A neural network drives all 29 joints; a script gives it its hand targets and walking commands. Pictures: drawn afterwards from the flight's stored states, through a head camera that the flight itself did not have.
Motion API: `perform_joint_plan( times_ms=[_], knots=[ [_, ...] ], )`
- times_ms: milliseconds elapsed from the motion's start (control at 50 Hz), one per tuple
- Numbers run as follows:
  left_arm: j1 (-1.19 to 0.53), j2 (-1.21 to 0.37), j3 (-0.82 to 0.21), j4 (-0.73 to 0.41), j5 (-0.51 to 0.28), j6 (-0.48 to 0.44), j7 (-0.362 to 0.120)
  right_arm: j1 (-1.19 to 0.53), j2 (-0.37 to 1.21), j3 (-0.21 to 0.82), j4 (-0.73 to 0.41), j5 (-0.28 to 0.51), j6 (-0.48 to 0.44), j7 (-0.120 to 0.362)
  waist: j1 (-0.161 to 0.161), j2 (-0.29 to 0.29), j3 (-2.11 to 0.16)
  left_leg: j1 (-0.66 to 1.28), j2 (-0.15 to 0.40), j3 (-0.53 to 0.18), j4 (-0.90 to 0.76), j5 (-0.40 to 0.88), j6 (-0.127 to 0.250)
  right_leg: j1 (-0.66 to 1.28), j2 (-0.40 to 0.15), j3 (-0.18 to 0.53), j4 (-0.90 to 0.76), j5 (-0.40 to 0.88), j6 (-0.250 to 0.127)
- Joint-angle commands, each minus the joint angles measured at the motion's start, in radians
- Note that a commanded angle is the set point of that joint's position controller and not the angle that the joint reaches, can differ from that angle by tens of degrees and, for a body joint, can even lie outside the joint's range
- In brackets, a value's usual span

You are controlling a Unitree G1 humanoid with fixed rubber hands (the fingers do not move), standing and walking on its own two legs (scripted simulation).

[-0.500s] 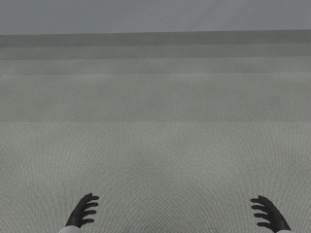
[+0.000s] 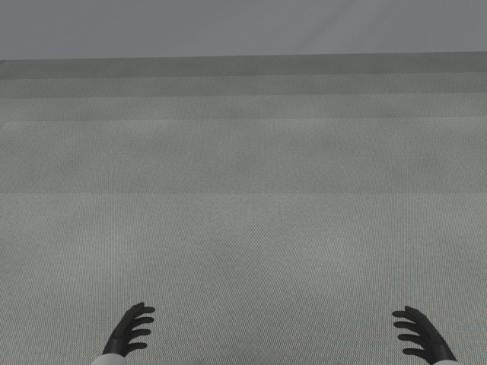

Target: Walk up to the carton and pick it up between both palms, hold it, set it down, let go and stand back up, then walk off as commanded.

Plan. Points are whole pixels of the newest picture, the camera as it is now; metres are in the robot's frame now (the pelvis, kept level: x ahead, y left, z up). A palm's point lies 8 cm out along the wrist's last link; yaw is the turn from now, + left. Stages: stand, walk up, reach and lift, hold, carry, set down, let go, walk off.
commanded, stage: walk up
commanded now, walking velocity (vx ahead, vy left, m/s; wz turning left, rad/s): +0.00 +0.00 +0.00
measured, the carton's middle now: out of the picture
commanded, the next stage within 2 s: none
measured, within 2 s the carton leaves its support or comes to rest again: neither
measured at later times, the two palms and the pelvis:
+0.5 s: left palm (164, 364) +0.14 +0.17 -0.07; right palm out of the picture +0.08 -0.48 -0.06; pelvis -0.01 -0.11 -0.01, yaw -11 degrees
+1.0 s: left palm (278, 302) +0.24 -0.02 -0.05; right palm out of the picture -0.12 -0.56 -0.01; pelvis -0.04 -0.19 +0.02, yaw -31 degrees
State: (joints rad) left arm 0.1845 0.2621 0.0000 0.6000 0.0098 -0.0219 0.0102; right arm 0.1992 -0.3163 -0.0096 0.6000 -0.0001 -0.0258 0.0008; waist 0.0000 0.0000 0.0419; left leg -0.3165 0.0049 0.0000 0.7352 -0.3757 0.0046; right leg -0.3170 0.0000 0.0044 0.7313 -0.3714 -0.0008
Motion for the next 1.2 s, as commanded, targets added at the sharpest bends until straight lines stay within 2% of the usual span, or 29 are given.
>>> perform_joint_plan(
  times_ms=[0,20,40,60,140,280,320,340,380,400,420,460,540,660,700,720,740,760,780,820,840,880,960,1020,1060,1080,1100,1120,1180],
  knots=[
    [-0.056,0.268,0.092,0.006,0.015,-0.049,-0.004,-0.06,-0.227,-0.083,0.0,-0.023,-0.044,-0.004,0.001,-0.027,-0.061,0.014,0.078,-0.111,-0.16,0.156,0.069,0.001,-0.082,0.121,-0.167,0.137,-0.073],
    [-0.024,0.343,0.124,-0.138,0.054,0.015,-0.078,0.055,-0.365,-0.141,0.011,-0.02,-0.046,-0.026,-0.06,-0.035,-0.046,0.228,0.18,-0.109,-0.142,0.11,0.133,-0.373,-0.03,0.197,-0.033,0.425,-0.123],
    [-0.066,0.297,0.124,-0.176,0.055,0.03,-0.092,0.124,-0.414,-0.156,0.011,-0.025,-0.052,-0.04,-0.095,0.139,-0.059,0.296,0.391,-0.269,-0.342,0.167,0.219,-0.493,-0.001,0.045,0.166,0.186,-0.049],
    [-0.081,0.302,0.131,-0.187,0.078,0.044,-0.097,0.1,-0.456,-0.173,-0.003,-0.026,-0.057,-0.039,-0.085,0.16,-0.031,0.245,0.537,-0.349,-0.42,0.161,0.285,-0.527,-0.075,0.045,0.265,-0.094,-0.002],
    [-0.059,0.369,0.161,-0.138,0.07,0.057,-0.144,0.03,-0.422,-0.18,-0.015,-0.014,-0.065,-0.047,-0.048,0.038,-0.001,0.118,0.476,-0.229,-0.426,0.025,0.261,-0.45,-0.129,0.08,0.347,0.027,0.022],
    [0.072,0.364,0.158,-0.102,0.042,0.063,-0.175,-0.153,-0.47,-0.194,-0.022,-0.02,-0.059,-0.031,0.042,0.191,-0.037,-0.048,0.389,0.046,-0.324,0.012,0.189,-0.166,-0.133,-0.047,0.082,0.062,0.001],
    [0.208,0.357,0.162,-0.044,0.038,0.047,-0.163,-0.155,-0.434,-0.178,-0.001,-0.019,-0.043,-0.022,0.106,0.099,-0.116,-0.086,0.266,0.18,-0.049,0.103,0.133,0.063,-0.045,-0.08,-0.133,0.127,-0.022],
    [0.269,0.379,0.172,-0.023,0.041,0.036,-0.148,-0.127,-0.399,-0.159,0.001,-0.017,-0.033,-0.02,0.147,-0.006,-0.132,-0.156,0.18,0.183,0.15,0.131,0.082,0.166,0.025,0.009,-0.23,0.128,-0.064],
    [0.257,0.508,0.194,-0.043,0.055,0.027,-0.12,-0.111,-0.3,-0.107,-0.04,-0.01,-0.028,-0.024,0.118,-0.372,-0.09,-0.544,-0.018,0.158,0.432,-0.331,-0.007,0.284,-0.153,0.514,-0.354,0.504,-0.18],
    [0.205,0.528,0.194,-0.075,0.05,0.033,-0.118,-0.095,-0.318,-0.104,-0.032,-0.006,-0.023,-0.037,0.096,-0.352,-0.078,-0.54,-0.005,0.089,0.407,-0.339,-0.01,0.194,-0.224,0.679,-0.465,0.401,-0.233],
    [0.157,0.528,0.196,-0.091,0.044,0.038,-0.114,-0.093,-0.344,-0.107,-0.007,-0.004,-0.021,-0.044,0.082,-0.267,-0.056,-0.479,0.021,0.052,0.393,-0.299,-0.008,0.122,-0.231,0.716,-0.526,0.214,-0.218],
    [0.113,0.481,0.181,-0.108,0.042,0.047,-0.11,-0.056,-0.357,-0.107,0.017,-0.001,-0.019,-0.038,0.056,-0.209,-0.044,-0.419,0.038,0.017,0.338,-0.187,-0.003,0.098,-0.136,0.592,-0.477,0.19,-0.147],
    [0.091,0.409,0.169,-0.148,0.05,0.047,-0.114,0.123,-0.352,-0.104,0.07,0.003,-0.024,-0.051,0.03,-0.205,-0.2,-0.358,0.002,0.033,0.196,-0.084,-0.003,0.249,-0.082,0.472,-0.369,0.45,-0.114],
    [0.045,0.369,0.164,-0.163,0.075,0.065,-0.139,0.241,-0.381,-0.117,0.12,0.007,-0.018,-0.064,0.029,-0.248,-0.218,-0.093,-0.041,0.072,-0.116,0.028,0.019,0.149,-0.007,0.476,-0.446,0.294,0.012],
    [0.0,0.343,0.152,-0.165,0.078,0.068,-0.148,0.297,-0.405,-0.126,0.141,0.001,-0.019,-0.069,0.004,-0.269,-0.215,0.102,-0.04,0.073,-0.255,0.063,0.043,0.02,0.051,0.452,-0.488,0.192,0.099],
    [-0.072,0.335,0.145,-0.179,0.076,0.069,-0.155,0.364,-0.42,-0.137,0.162,0.0,-0.023,-0.073,-0.049,-0.257,-0.212,0.307,-0.034,0.087,-0.388,0.068,0.064,-0.132,0.111,0.373,-0.474,0.198,0.185],
    [-0.128,0.305,0.134,-0.193,0.071,0.066,-0.16,0.42,-0.468,-0.156,0.176,-0.009,-0.028,-0.077,-0.107,-0.075,-0.231,0.59,0.073,-0.017,-0.565,0.066,0.11,-0.381,0.215,0.235,-0.326,0.109,0.273],
    [0.014,0.281,0.131,-0.136,0.074,0.063,-0.153,0.274,-0.525,-0.182,0.129,-0.02,-0.028,-0.089,-0.058,0.303,-0.292,0.541,0.497,-0.418,-0.527,0.008,0.194,-0.46,0.174,0.18,0.166,-0.044,0.148],
    [0.091,0.373,0.153,-0.103,0.09,0.069,-0.147,0.08,-0.501,-0.17,0.066,-0.019,-0.041,-0.091,0.005,0.17,-0.274,0.4,0.631,-0.483,-0.546,-0.045,0.295,-0.469,0.024,0.181,0.349,-0.056,0.117],
    [0.184,0.439,0.182,-0.056,0.074,0.085,-0.176,-0.116,-0.447,-0.155,0.018,-0.013,-0.066,-0.086,0.129,0.012,-0.214,0.108,0.528,-0.272,-0.537,-0.043,0.252,-0.304,-0.04,0.202,0.482,0.062,0.06],
    [0.181,0.435,0.18,-0.04,0.063,0.089,-0.191,-0.145,-0.433,-0.153,0.012,-0.016,-0.073,-0.09,0.143,0.007,-0.184,0.006,0.456,-0.155,-0.518,-0.068,0.201,-0.219,-0.039,0.167,0.476,0.11,0.03],
    [0.119,0.401,0.164,-0.021,0.045,0.091,-0.209,-0.151,-0.468,-0.163,0.029,-0.025,-0.08,-0.087,0.112,0.094,-0.1,-0.028,0.362,-0.04,-0.484,-0.127,0.134,-0.196,-0.052,0.096,0.339,0.145,0.014],
    [0.001,0.341,0.126,-0.057,0.029,0.059,-0.205,0.036,-0.514,-0.186,0.063,-0.035,-0.081,-0.049,0.001,0.146,-0.131,0.246,0.342,0.05,-0.404,-0.07,0.156,-0.252,-0.071,0.025,-0.023,-0.055,0.0],
    [0.086,0.339,0.134,-0.022,0.022,0.038,-0.179,0.021,-0.476,-0.171,0.071,-0.049,-0.067,-0.026,0.031,0.119,-0.147,0.165,0.245,0.191,-0.22,-0.084,0.13,-0.082,-0.019,-0.048,-0.279,0.004,-0.018],
    [0.184,0.398,0.156,0.014,0.029,0.036,-0.159,0.004,-0.396,-0.145,0.058,-0.052,-0.051,-0.02,0.066,-0.03,-0.086,-0.05,0.151,0.204,0.007,-0.158,0.084,0.026,0.042,0.077,-0.331,0.028,-0.07],
    [0.255,0.481,0.178,0.018,0.041,0.039,-0.148,-0.035,-0.354,-0.125,0.022,-0.046,-0.046,-0.02,0.114,-0.237,-0.05,-0.246,0.066,0.232,0.18,-0.271,0.042,0.042,-0.078,0.351,-0.44,-0.093,-0.132],
    [0.209,0.547,0.198,-0.011,0.043,0.045,-0.143,-0.059,-0.323,-0.103,0.001,-0.044,-0.044,-0.023,0.102,-0.343,0.023,-0.415,-0.015,0.159,0.291,-0.295,0.002,-0.019,-0.161,0.655,-0.6,-0.322,-0.192],
    [0.116,0.571,0.211,-0.046,0.05,0.05,-0.139,-0.076,-0.356,-0.117,0.011,-0.046,-0.045,-0.031,0.085,-0.323,0.076,-0.405,0.034,0.057,0.303,-0.259,0.009,-0.143,-0.191,0.744,-0.674,-0.553,-0.238],
    [0.083,0.489,0.189,-0.083,0.033,0.058,-0.14,0.002,-0.366,-0.123,0.055,-0.033,-0.061,-0.032,0.044,-0.238,0.111,-0.35,0.06,0.047,0.247,-0.144,0.02,-0.136,-0.084,0.593,-0.541,-0.358,-0.214]
  ],
)
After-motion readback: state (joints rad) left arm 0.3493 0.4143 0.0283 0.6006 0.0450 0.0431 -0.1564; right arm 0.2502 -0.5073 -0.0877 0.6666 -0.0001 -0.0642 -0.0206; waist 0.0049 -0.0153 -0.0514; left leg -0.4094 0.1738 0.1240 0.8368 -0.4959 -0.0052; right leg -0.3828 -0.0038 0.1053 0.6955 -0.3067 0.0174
